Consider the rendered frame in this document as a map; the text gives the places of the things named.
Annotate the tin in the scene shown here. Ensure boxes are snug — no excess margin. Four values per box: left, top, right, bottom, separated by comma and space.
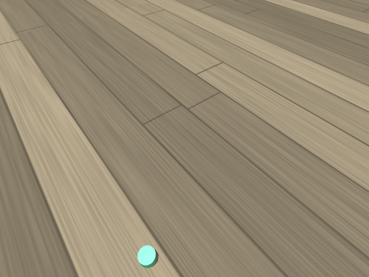
137, 245, 157, 268

